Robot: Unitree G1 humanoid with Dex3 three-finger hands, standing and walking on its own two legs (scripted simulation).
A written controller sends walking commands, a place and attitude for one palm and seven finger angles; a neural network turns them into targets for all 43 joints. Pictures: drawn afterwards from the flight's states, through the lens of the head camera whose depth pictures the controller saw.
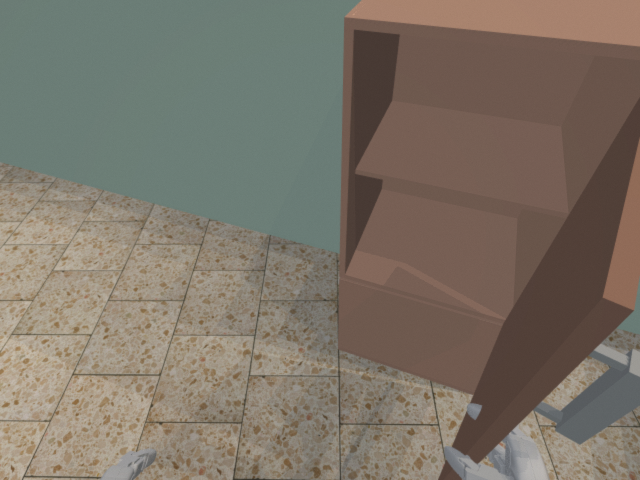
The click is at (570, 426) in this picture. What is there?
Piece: cupboard door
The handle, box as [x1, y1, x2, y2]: [534, 344, 639, 444]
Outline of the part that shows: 638,351 632,349 624,355 600,344 588,355 610,365 611,367 560,411 542,401 534,410 556,422 556,431 579,444 639,405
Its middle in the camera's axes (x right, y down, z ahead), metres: +0.25 +0.15 +0.38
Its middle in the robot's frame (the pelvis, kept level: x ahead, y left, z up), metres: +0.20 -0.24 +0.10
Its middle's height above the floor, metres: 0.86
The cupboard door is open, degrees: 76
